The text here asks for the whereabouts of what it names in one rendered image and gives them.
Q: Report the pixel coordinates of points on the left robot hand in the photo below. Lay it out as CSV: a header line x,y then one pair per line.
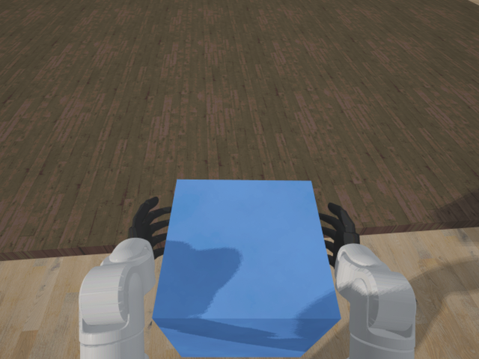
x,y
141,227

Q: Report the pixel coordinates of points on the right robot hand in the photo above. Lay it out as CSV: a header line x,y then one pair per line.
x,y
345,234

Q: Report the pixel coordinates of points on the left robot forearm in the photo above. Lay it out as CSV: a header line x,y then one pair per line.
x,y
111,303

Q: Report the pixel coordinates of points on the right robot forearm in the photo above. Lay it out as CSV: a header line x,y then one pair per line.
x,y
382,305

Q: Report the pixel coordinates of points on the carton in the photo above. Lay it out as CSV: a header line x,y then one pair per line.
x,y
245,272

